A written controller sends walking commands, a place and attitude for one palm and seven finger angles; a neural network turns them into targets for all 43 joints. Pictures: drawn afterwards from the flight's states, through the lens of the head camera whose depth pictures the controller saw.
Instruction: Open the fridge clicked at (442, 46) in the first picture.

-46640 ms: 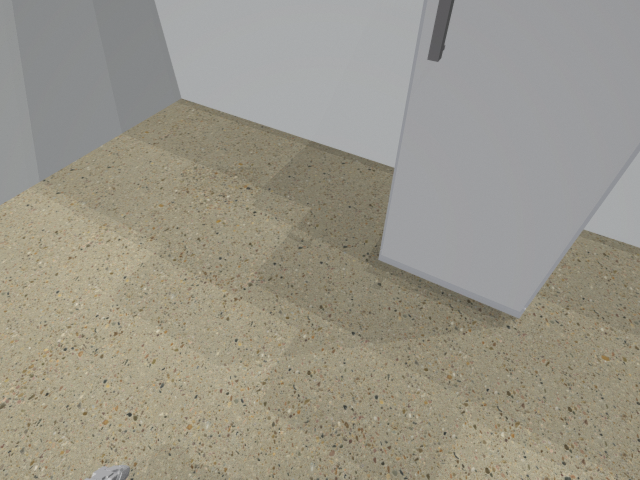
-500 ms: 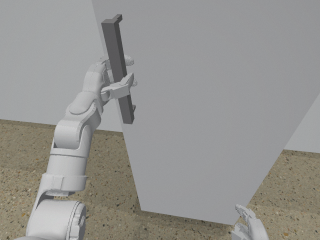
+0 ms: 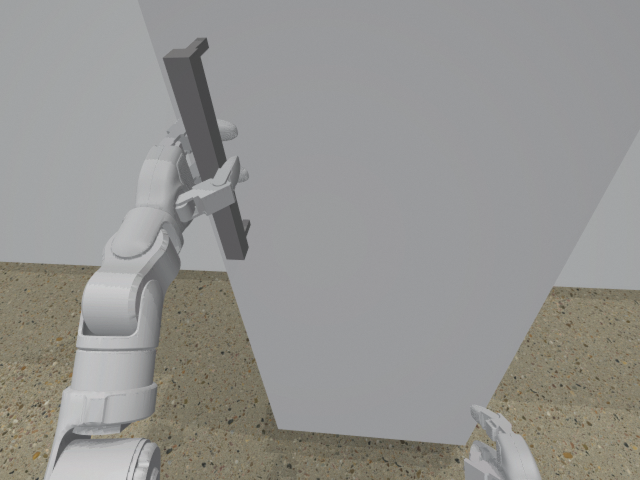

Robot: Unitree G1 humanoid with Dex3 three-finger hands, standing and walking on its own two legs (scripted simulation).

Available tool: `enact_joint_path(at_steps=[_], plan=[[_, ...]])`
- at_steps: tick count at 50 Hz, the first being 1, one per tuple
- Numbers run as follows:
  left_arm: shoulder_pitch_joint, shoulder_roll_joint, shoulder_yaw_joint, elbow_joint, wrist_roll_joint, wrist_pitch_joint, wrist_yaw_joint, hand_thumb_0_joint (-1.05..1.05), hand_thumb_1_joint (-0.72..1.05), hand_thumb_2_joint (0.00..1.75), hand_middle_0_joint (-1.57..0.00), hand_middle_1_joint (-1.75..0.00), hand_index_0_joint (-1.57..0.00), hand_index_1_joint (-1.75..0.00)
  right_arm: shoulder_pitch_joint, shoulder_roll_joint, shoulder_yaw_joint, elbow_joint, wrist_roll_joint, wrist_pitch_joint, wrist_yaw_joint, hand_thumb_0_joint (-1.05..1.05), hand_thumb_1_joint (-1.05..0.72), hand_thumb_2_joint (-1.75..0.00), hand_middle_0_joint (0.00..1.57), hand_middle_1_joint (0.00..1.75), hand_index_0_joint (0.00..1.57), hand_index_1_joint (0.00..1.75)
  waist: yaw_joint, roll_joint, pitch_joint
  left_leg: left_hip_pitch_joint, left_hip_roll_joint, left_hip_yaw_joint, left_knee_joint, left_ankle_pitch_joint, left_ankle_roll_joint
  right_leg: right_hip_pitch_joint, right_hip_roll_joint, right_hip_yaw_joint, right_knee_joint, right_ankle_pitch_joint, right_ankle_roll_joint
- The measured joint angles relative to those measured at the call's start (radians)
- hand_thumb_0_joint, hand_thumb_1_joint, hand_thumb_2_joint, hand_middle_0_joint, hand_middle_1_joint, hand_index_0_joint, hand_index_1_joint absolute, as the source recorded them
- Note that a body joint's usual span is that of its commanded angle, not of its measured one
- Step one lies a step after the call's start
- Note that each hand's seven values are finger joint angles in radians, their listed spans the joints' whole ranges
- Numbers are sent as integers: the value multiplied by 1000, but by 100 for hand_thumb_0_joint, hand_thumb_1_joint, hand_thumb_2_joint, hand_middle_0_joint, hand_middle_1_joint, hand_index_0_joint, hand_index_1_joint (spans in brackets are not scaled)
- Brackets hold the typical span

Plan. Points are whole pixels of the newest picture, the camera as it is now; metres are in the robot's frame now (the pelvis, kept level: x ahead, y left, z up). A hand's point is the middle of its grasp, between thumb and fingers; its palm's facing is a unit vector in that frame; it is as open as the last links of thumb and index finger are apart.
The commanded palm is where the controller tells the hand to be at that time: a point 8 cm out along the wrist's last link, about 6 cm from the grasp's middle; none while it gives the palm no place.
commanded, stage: grip the handle and tug to test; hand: left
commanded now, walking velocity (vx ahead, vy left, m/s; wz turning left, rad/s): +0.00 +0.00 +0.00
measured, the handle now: (220, 162) +0.42 +0.13 +0.24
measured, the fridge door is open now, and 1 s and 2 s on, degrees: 0 5 21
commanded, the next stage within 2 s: pull the door a little, standing still in 0.02 s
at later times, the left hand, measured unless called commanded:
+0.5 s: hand (224, 190) +0.35 +0.11 +0.24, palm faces -0.06 -1.00 -0.08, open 6.4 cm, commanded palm +0.29 +0.16 +0.25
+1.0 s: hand (215, 211) +0.33 +0.12 +0.23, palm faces +0.04 -0.96 -0.26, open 7.5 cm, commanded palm +0.30 +0.18 +0.23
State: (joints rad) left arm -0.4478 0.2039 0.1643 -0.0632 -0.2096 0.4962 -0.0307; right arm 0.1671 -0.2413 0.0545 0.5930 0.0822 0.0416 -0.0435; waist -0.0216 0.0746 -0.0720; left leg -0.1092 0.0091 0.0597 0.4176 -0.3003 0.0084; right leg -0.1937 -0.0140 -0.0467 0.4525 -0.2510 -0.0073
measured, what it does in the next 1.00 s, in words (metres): steps on the spot: left foot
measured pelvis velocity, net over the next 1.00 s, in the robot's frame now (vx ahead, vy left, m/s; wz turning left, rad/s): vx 0.10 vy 0.00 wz -0.06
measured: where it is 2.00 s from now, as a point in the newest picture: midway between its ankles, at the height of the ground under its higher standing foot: outside the picture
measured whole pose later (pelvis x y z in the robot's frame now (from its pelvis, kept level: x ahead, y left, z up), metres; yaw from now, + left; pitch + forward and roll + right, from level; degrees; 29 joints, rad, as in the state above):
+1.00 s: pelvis +0.10 +0.00 +0.00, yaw -3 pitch +3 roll +1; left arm 0.30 0.31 0.11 -0.82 -0.12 -0.06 0.05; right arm 0.17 -0.29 -0.01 0.49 0.01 0.00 -0.05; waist 0.04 0.03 0.07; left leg -0.31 -0.01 0.03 0.57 -0.11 0.02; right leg -0.24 -0.04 -0.06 0.69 -0.31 -0.01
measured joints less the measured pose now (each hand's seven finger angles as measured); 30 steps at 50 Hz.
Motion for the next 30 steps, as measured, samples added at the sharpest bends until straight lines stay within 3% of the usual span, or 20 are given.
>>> enact_joint_path(at_steps=[7,15,30], plan=[[78,-6,-1,-138,-4,33,-11,-2,73,77,-35,-140,-22,-140,-9,-7,-11,-10,-2,1,12,1,-91,-90,20,30,20,30,6,5,-15,-9,2,-5,13,-22,0,-7,1,-4,12,-27,1],[82,-12,-28,-188,-18,68,-26,-2,70,77,-38,-140,-25,-139,-40,-7,-10,1,-3,4,11,1,-91,-90,20,30,20,30,34,-1,-19,-17,-1,-28,37,-37,0,-1,-3,-23,24,-51,0],[331,24,62,-439,-51,82,-44,-4,72,76,-36,-138,-16,-137,-50,15,10,-66,-1,15,45,1,-91,-90,20,30,20,30,17,7,-73,-42,-10,-17,79,-18,2,-36,0,23,49,-67,0]])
